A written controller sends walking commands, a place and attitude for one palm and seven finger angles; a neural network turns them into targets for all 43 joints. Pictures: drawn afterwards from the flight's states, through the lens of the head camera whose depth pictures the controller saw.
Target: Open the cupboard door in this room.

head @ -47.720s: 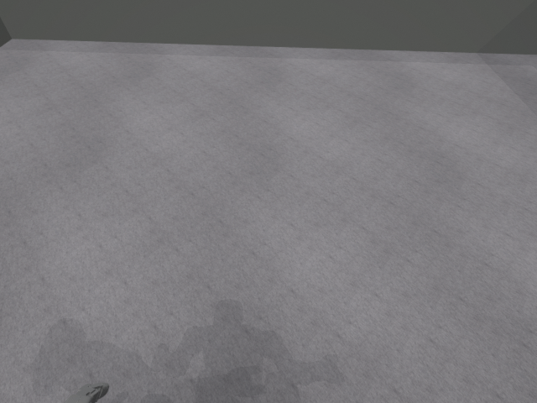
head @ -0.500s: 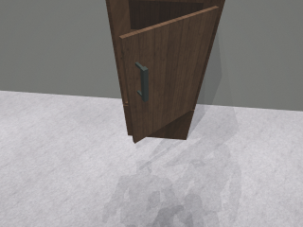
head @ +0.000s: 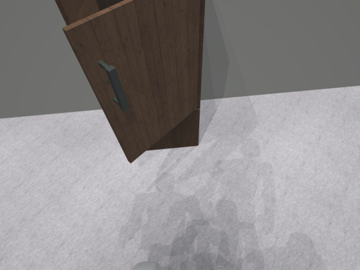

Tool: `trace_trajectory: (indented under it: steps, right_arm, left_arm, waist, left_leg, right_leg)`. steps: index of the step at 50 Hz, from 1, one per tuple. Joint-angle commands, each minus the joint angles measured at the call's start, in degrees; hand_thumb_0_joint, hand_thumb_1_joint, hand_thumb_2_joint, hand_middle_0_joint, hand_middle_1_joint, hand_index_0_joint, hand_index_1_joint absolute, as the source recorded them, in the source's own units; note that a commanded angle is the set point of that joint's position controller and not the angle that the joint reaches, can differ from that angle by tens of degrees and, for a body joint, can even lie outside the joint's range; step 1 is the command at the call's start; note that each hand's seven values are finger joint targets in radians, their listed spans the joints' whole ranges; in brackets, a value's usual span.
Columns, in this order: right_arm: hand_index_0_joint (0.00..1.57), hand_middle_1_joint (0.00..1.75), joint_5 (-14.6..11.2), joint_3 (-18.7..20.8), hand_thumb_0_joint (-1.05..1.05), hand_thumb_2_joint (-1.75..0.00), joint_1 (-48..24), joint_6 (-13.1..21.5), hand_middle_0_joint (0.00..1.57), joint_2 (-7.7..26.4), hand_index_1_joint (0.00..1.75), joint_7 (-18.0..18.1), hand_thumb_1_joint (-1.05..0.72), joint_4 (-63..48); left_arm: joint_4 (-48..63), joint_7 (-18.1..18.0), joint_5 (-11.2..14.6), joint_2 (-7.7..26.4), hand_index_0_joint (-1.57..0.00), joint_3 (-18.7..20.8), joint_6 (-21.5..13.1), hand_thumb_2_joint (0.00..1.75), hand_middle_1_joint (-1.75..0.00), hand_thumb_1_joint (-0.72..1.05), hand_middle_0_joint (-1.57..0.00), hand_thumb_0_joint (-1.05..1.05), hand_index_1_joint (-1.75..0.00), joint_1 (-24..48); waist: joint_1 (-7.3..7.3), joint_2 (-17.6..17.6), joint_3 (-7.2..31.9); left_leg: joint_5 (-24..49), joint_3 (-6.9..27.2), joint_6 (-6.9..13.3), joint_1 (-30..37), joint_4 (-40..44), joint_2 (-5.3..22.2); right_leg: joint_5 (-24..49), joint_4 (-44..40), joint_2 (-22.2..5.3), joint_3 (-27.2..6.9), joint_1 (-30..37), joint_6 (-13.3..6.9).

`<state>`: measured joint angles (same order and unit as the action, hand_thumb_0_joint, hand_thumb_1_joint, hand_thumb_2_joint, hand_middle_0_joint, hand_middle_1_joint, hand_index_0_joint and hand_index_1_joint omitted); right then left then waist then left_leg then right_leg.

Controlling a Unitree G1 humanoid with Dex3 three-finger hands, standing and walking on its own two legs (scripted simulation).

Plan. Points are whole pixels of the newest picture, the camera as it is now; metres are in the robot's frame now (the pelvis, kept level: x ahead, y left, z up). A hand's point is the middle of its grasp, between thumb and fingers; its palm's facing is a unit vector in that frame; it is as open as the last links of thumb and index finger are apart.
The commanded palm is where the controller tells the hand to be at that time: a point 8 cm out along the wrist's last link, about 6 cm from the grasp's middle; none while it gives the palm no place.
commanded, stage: walk to a spot facing it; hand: left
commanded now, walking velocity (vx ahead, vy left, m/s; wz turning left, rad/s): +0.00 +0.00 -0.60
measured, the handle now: (114, 87) +0.54 +0.23 +0.06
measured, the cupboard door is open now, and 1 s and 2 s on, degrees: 41 41 41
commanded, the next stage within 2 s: none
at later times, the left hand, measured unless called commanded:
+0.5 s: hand (101, 246) +0.18 +0.23 -0.15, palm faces -0.22 -0.95 -0.23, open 7.4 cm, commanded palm none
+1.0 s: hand (146, 224) +0.24 +0.13 -0.15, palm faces -0.60 -0.77 -0.22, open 7.4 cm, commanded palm none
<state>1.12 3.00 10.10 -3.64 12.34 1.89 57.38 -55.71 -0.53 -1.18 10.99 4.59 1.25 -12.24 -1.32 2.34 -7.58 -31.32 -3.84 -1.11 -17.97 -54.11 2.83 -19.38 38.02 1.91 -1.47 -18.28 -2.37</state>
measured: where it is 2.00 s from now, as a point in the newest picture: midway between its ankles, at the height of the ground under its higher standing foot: outside the picture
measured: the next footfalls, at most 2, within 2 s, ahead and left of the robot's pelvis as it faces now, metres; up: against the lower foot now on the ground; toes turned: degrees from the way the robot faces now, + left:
left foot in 0.34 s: +0.09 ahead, +0.14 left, +0.00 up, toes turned -14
right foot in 0.72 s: +0.02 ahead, -0.12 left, +0.00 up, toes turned -32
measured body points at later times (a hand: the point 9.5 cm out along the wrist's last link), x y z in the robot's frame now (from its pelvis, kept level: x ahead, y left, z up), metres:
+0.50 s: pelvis +0.03 +0.04 +0.02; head +0.09 +0.06 +0.46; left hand +0.19 +0.28 -0.14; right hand +0.06 -0.23 -0.10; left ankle +0.05 +0.15 -0.72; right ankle -0.03 -0.10 -0.64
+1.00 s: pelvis +0.05 +0.02 +0.01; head +0.10 +0.00 +0.46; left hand +0.27 +0.17 -0.14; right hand -0.05 -0.24 -0.12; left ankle +0.14 +0.12 -0.69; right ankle -0.01 -0.10 -0.72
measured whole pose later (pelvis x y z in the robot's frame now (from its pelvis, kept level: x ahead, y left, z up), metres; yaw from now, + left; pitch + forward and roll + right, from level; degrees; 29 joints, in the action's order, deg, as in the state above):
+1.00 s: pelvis +0.05 +0.02 +0.01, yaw -38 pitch +1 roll +0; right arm 0.5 3.0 9.9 -2.7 13.2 1.1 51.4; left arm -51.0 0.0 -1.6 12.9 3.1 2.4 -10.4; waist 0.5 -1.9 -5.5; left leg -24.4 -2.0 -3.9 -24.2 -48.2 3.0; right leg -13.5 29.9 1.8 -6.4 -17.2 0.2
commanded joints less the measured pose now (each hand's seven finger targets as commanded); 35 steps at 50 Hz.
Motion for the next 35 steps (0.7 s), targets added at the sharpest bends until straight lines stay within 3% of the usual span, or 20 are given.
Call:
trace_trajectory:
  steps: [1, 2, 4, 6, 11, 13, 15, 16, 17, 18, 19, 20, 21, 23, 25, 29, 32, 33, 34, 35]
  right_arm:
    - [0.20, 0.30, -0.6, 1.4, 0.00, -0.90, -4.7, 2.0, 0.20, 4.7, 0.30, -0.2, -0.90, -7.8]
    - [0.20, 0.30, -0.6, 1.3, 0.00, -0.90, -4.5, 2.0, 0.20, 4.0, 0.30, -0.3, -0.90, -7.8]
    - [0.20, 0.30, -0.9, 1.2, 0.00, -0.90, -4.0, 2.1, 0.20, 2.9, 0.30, -0.4, -0.90, -7.8]
    - [0.20, 0.30, -0.9, 1.2, 0.00, -0.90, -5.0, 2.0, 0.20, 2.8, 0.30, -0.4, -0.90, -8.3]
    - [0.20, 0.30, -1.3, 1.3, 0.00, -0.90, -6.1, 2.9, 0.20, 3.5, 0.30, 0.2, -0.90, -10.2]
    - [0.20, 0.30, -1.5, 1.3, 0.00, -0.90, -4.2, 3.2, 0.20, 4.0, 0.30, 0.5, -0.90, -9.9]
    - [0.20, 0.30, -1.5, 1.6, 0.00, -0.90, 0.7, 3.8, 0.20, 5.4, 0.30, 0.9, -0.90, -8.6]
    - [0.20, 0.30, -0.9, 2.2, 0.00, -0.90, 2.9, 4.4, 0.20, 9.3, 0.30, 1.2, -0.90, -8.2]
    - [0.20, 0.30, 0.0, 3.2, 0.00, -0.90, 3.6, 4.6, 0.20, 14.8, 0.30, 1.2, -0.90, -9.0]
    - [0.20, 0.30, 0.6, 2.9, 0.00, -0.90, 4.3, 4.0, 0.20, 14.8, 0.30, 1.4, -0.90, -9.2]
    - [0.20, 0.30, 0.8, 2.3, 0.00, -0.90, 1.8, 3.9, 0.20, 13.6, 0.30, 1.5, -0.90, -11.0]
    - [0.20, 0.30, 1.3, 1.7, 0.00, -0.90, 1.1, 4.3, 0.20, 11.1, 0.30, 1.1, -0.90, -10.7]
    - [0.20, 0.30, 1.1, 1.3, 0.00, -0.90, -0.5, 4.2, 0.20, 10.3, 0.30, 1.1, -0.90, -11.1]
    - [0.20, 0.30, 1.0, 0.9, 0.00, -0.90, -0.9, 4.3, 0.20, 9.2, 0.30, 1.1, -0.90, -11.5]
    - [0.20, 0.30, 1.0, 1.2, 0.00, -0.90, 2.0, 4.4, 0.20, 9.9, 0.30, 1.2, -0.90, -10.7]
    - [0.20, 0.30, 0.9, 1.7, 0.00, -0.90, 6.2, 4.0, 0.20, 10.9, 0.30, 0.5, -0.90, -9.1]
    - [0.20, 0.30, 0.8, 2.1, 0.00, -0.90, 6.3, 3.9, 0.20, 12.1, 0.30, 0.2, -0.90, -8.7]
    - [0.20, 0.30, 0.7, 2.2, 0.00, -0.90, 5.7, 3.8, 0.20, 12.3, 0.30, 0.1, -0.90, -8.8]
    - [0.20, 0.30, 0.2, 2.3, 0.00, -0.90, 5.0, 3.8, 0.20, 12.2, 0.30, -0.2, -0.90, -9.2]
    - [0.20, 0.30, -0.6, 1.9, 0.00, -0.90, 4.5, 3.6, 0.20, 9.5, 0.30, -0.5, -0.90, -10.2]
  left_arm:
    - [3.8, -1.6, -0.3, 12.0, -0.20, 3.0, -0.5, 0.90, -0.30, 0.90, -0.20, 0.00, -0.30, -3.0]
    - [4.0, -1.5, -0.3, 11.8, -0.20, 2.9, -0.8, 0.90, -0.30, 0.90, -0.20, 0.00, -0.30, -3.0]
    - [4.1, -1.4, -0.4, 12.2, -0.20, 3.0, -0.8, 0.90, -0.30, 0.90, -0.20, 0.00, -0.30, -3.8]
    - [4.2, -1.0, -0.4, 12.4, -0.20, 3.0, -0.7, 0.90, -0.30, 0.90, -0.20, 0.00, -0.30, -4.8]
    - [5.0, -0.9, -0.6, 12.7, -0.20, 3.4, -0.3, 0.90, -0.30, 0.90, -0.20, 0.00, -0.30, -4.7]
    - [5.6, -0.8, -0.4, 12.7, -0.20, 3.4, 0.0, 0.90, -0.30, 0.90, -0.20, 0.00, -0.30, -3.0]
    - [6.6, -0.8, 0.1, 11.8, -0.20, 3.1, 0.2, 0.90, -0.30, 0.90, -0.20, 0.00, -0.30, -0.1]
    - [7.7, -0.6, 0.7, 8.8, -0.20, 2.6, 0.3, 0.90, -0.30, 0.90, -0.20, 0.00, -0.30, -0.1]
    - [9.0, 0.3, 1.1, 6.8, -0.20, 1.8, 0.3, 0.90, -0.30, 0.90, -0.20, 0.00, -0.30, -0.3]
    - [9.3, 0.5, 0.2, 9.0, -0.20, 1.9, 0.4, 0.90, -0.30, 0.90, -0.20, 0.00, -0.30, 2.1]
    - [10.5, 0.8, 0.1, 8.7, -0.20, 1.9, 0.1, 0.90, -0.30, 0.90, -0.20, 0.00, -0.30, 1.3]
    - [8.9, 1.1, -0.7, 8.8, -0.20, 2.4, 0.4, 0.90, -0.30, 0.90, -0.20, 0.00, -0.30, 1.1]
    - [8.2, 1.4, -0.4, 8.6, -0.20, 2.5, 0.7, 0.90, -0.30, 0.90, -0.20, 0.00, -0.30, 1.2]
    - [8.8, 2.2, -0.1, 7.8, -0.20, 2.1, 1.2, 0.90, -0.30, 0.90, -0.20, 0.00, -0.30, 1.0]
    - [9.4, 2.6, -0.1, 7.0, -0.20, 1.4, 1.3, 0.90, -0.30, 0.90, -0.20, 0.00, -0.30, 2.4]
    - [10.3, 3.0, -0.1, 6.5, -0.20, 0.6, 0.9, 0.90, -0.30, 0.90, -0.20, 0.00, -0.30, 5.9]
    - [10.0, 2.9, 0.1, 7.0, -0.20, 0.4, 0.6, 0.90, -0.30, 0.90, -0.20, 0.00, -0.30, 5.2]
    - [9.4, 2.9, 0.1, 7.5, -0.20, 0.5, 0.4, 0.90, -0.30, 0.90, -0.20, 0.00, -0.30, 3.3]
    - [8.2, 2.7, 0.0, 9.1, -0.20, 0.9, 0.0, 0.90, -0.30, 0.90, -0.20, 0.00, -0.30, -0.2]
    - [6.9, 1.9, -0.6, 14.0, -0.20, 2.0, -0.6, 0.90, -0.30, 0.90, -0.20, 0.00, -0.30, -5.2]
  waist:
    - [-0.72, -10.5, 7.1]
    - [-0.37, -9.4, 8.6]
    - [-0.22, -6.6, 11.3]
    - [-0.74, -7.2, 10.7]
    - [-1.11, -11.7, 11.6]
    - [0.24, -11.9, 11.5]
    - [3.10, -9.9, 12.5]
    - [3.97, 0.3, 13.7]
    - [3.59, 16.8, 12.3]
    - [4.43, 10.6, 10.1]
    - [2.40, 5.3, 7.7]
    - [1.61, 6.4, 7.4]
    - [0.68, 9.2, 6.0]
    - [0.10, 9.4, 6.3]
    - [1.16, 8.0, 8.5]
    - [3.35, 10.0, 9.2]
    - [2.92, 11.0, 9.6]
    - [1.64, 9.5, 9.8]
    - [-0.33, 5.6, 11.4]
    - [-2.72, -6.7, 14.2]
  left_leg:
    - [1.7, 6.1, -1.0, -12.6, -11.7, 0.7]
    - [3.2, 5.6, -1.3, -11.2, -9.4, 0.2]
    - [4.8, 4.4, -1.8, -8.9, -4.4, -0.8]
    - [6.8, 4.1, -2.0, -9.0, -1.8, -1.8]
    - [5.5, 4.8, -1.8, -7.5, 8.1, -2.9]
    - [8.2, 5.0, -1.6, -2.9, 15.2, -3.3]
    - [17.7, 5.2, -1.2, 9.9, 28.5, -2.1]
    - [19.4, 14.7, 1.6, 18.8, 35.5, 7.2]
    - [29.4, 29.0, 8.2, 21.3, 39.1, 22.4]
    - [36.3, 29.5, 12.5, 15.8, 37.4, 25.9]
    - [37.0, 26.2, 13.8, 10.8, 36.5, 25.4]
    - [39.3, 21.9, 12.3, 9.7, 36.3, 20.7]
    - [40.4, 16.6, 10.9, 8.0, 35.5, 18.0]
    - [43.6, 8.3, 8.7, 9.7, 33.8, 14.2]
    - [47.7, 5.2, 7.8, 13.2, 32.1, 13.1]
    - [48.0, 1.6, 7.1, 15.1, 30.5, 14.0]
    - [48.1, 0.7, 6.5, 14.0, 28.0, 15.8]
    - [46.8, -0.7, 5.0, 12.5, 25.1, 15.3]
    - [43.1, -2.1, 2.9, 7.9, 19.6, 13.9]
    - [28.9, -6.9, -0.7, -2.5, 8.2, 9.3]
  right_leg:
    - [24.9, -18.1, -16.4, -25.9, 8.9, -11.3]
    - [28.3, -17.2, -14.7, -23.5, 9.7, -10.4]
    - [30.4, -16.3, -13.4, -22.1, 11.1, -9.7]
    - [29.4, -16.8, -12.0, -22.2, 11.3, -9.0]
    - [36.8, -14.2, -11.4, -24.7, 14.4, -8.7]
    - [37.5, -12.7, -10.3, -25.2, 11.4, -7.3]
    - [31.6, -9.0, -7.3, -22.7, 3.5, -3.2]
    - [16.4, -3.5, -1.5, -17.6, -6.7, 0.0]
    - [-14.0, 10.2, 4.1, -6.4, -15.9, 3.7]
    - [-17.1, 20.8, 1.1, -4.9, -15.7, 4.6]
    - [-15.0, 24.6, -1.1, -3.7, -15.0, 5.4]
    - [-12.3, 28.7, -0.2, -3.1, -15.2, 5.6]
    - [-9.7, 31.1, -1.5, -2.9, -15.3, 5.8]
    - [-6.4, 29.7, -2.6, -0.5, -15.7, 6.3]
    - [-5.6, 24.1, -2.6, 2.3, -14.5, 6.5]
    - [-4.3, 11.3, -2.4, 6.2, -9.7, 5.5]
    - [-3.4, 2.3, -2.0, 7.0, -3.5, 3.7]
    - [1.1, -3.3, -1.8, 7.1, 0.9, 3.0]
    - [9.3, -10.6, -2.0, 6.4, 9.4, 2.0]
    - [24.1, -15.1, -11.5, -5.2, 20.8, -1.5]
